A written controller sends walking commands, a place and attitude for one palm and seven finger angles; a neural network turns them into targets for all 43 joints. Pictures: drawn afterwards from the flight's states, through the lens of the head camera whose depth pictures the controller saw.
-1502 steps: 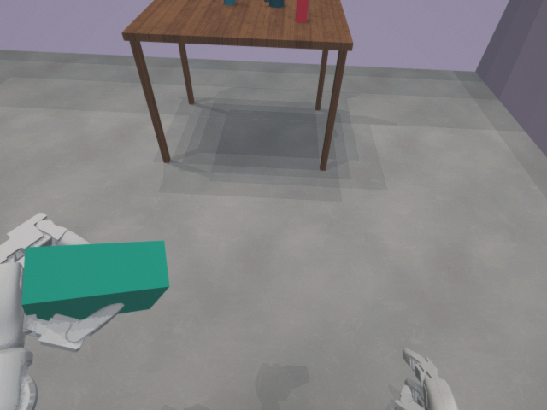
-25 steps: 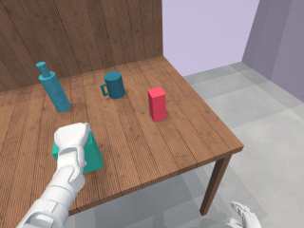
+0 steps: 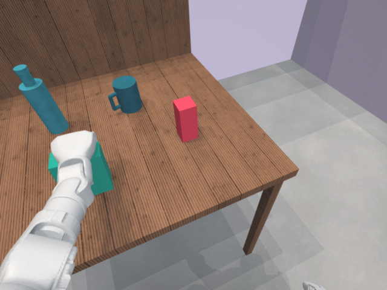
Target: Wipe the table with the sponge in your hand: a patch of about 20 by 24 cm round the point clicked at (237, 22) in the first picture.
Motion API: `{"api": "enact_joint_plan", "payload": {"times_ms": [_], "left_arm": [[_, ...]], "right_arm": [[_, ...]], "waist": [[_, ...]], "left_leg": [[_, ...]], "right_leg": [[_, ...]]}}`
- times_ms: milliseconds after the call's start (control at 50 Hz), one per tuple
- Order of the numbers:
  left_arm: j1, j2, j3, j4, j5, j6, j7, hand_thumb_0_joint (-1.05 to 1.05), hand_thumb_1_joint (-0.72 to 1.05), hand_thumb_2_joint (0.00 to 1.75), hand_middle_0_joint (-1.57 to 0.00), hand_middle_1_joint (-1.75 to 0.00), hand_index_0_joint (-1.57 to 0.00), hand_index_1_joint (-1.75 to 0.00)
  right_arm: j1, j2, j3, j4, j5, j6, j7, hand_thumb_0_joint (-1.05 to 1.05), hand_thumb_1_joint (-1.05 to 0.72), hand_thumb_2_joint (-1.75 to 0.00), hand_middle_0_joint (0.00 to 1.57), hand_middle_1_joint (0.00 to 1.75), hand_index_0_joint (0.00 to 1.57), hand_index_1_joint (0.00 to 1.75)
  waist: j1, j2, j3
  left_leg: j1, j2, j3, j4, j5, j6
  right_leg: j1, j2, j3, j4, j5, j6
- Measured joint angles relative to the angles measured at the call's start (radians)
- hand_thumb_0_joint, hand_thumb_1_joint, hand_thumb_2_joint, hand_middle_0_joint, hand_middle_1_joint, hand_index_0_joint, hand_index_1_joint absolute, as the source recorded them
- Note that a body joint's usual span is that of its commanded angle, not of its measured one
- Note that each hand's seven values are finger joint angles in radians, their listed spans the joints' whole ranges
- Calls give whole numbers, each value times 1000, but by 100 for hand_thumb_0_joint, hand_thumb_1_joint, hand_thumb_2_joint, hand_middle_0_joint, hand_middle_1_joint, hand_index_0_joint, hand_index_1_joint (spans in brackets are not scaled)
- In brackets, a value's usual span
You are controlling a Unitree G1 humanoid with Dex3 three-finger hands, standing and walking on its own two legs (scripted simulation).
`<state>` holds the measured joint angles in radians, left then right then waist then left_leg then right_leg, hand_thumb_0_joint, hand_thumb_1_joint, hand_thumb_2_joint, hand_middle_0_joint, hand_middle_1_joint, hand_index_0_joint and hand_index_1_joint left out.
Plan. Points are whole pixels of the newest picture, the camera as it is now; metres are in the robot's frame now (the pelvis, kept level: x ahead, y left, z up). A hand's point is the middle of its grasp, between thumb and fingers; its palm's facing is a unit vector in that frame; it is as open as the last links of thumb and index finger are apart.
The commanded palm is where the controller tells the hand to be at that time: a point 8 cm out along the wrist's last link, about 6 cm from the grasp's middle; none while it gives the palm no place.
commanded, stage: wipe forward along the middle lane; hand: left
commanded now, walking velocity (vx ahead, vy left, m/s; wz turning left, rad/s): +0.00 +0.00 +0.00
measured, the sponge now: (86, 178) +0.37 +0.29 +0.00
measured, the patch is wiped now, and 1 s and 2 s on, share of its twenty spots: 1.00 1.00 1.00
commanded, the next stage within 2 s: slide back across to the first lane in 0.64 s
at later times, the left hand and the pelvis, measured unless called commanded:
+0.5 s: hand (78, 148) +0.43 +0.31 +0.05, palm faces -0.10 +0.02 -0.99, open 9.3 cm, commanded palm +0.42 +0.30 +0.08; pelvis +0.01 +0.01 +0.00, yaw -1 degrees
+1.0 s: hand (68, 140) +0.46 +0.34 +0.05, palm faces -0.07 -0.01 -1.00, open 9.3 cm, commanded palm +0.43 +0.34 +0.10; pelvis +0.02 +0.04 +0.00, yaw -2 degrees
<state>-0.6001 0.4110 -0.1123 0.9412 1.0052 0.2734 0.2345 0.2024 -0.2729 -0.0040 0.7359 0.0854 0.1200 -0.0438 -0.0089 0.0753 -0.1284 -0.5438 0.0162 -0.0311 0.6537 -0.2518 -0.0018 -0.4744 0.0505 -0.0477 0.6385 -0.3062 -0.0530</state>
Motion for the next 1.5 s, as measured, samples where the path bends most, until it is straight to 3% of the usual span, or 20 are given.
{"api": "enact_joint_plan", "payload": {"times_ms": [760,900,1080,1340,1500], "left_arm": [[-242,121,72,226,53,-39,-2,1,-51,116,-84,-138,-84,-139],[-200,135,117,187,49,-60,-2,1,-51,116,-84,-138,-84,-139],[-146,155,133,140,43,-54,-5,0,-50,115,-82,-139,-83,-140],[-35,162,145,18,42,-121,-41,0,-48,114,-81,-139,-81,-141],[15,182,179,-26,40,-119,-57,0,-48,114,-81,-140,-81,-141]], "right_arm": [[60,7,5,-5,-19,-6,31,1,-91,-90,20,30,20,30],[90,9,0,-3,-20,3,37,1,-91,-90,20,30,20,30],[84,11,6,-5,-10,3,41,1,-91,-90,20,30,20,30],[39,4,-4,-35,-16,7,40,1,-91,-90,20,30,20,30],[6,1,2,-50,-16,27,44,1,-91,-90,20,30,20,30]], "waist": [[-69,-24,-19],[-71,-22,-23],[-68,-28,-8],[-25,-35,-7],[-13,-36,-3]], "left_leg": [[-149,0,14,70,-31,27],[-143,1,28,70,-39,36],[-83,-8,35,38,-39,46],[-33,-20,31,16,-52,53],[-7,-21,28,3,-56,52]], "right_leg": [[-125,-1,15,12,3,34],[-119,0,29,2,5,43],[-58,-10,37,-34,8,51],[1,-20,33,-67,-2,55],[30,-21,31,-85,-4,55]]}}
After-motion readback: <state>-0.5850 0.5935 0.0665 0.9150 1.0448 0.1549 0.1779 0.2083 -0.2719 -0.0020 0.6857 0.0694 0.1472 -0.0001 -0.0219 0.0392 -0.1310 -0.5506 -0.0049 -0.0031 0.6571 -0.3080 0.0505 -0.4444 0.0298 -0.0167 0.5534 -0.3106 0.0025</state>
